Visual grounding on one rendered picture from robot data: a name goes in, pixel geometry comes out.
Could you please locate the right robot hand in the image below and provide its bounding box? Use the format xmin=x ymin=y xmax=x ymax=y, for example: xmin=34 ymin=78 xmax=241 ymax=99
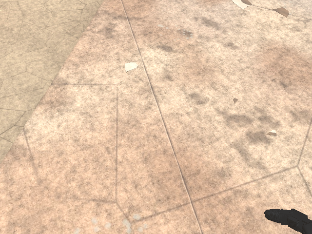
xmin=264 ymin=209 xmax=312 ymax=234

